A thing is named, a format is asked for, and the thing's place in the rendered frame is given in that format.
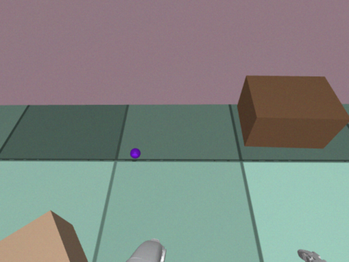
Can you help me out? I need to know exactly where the right robot hand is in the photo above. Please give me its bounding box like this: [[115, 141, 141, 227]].
[[297, 249, 326, 262]]

